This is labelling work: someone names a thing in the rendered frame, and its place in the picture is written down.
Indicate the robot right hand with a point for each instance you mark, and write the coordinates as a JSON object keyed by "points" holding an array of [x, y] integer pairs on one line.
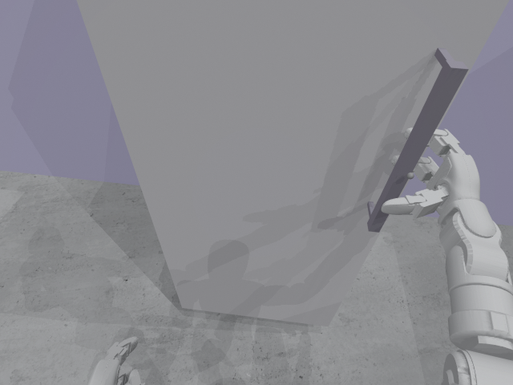
{"points": [[458, 177]]}

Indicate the robot left hand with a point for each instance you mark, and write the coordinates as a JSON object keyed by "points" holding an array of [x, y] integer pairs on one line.
{"points": [[107, 371]]}

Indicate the handle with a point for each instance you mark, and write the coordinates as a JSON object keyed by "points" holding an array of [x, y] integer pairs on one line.
{"points": [[441, 94]]}

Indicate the right robot forearm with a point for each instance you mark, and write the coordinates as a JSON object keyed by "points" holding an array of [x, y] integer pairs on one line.
{"points": [[478, 278]]}

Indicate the fridge door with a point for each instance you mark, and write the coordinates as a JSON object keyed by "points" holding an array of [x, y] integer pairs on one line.
{"points": [[260, 129]]}

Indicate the robot right upper arm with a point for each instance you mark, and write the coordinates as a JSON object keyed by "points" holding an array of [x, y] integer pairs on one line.
{"points": [[463, 367]]}

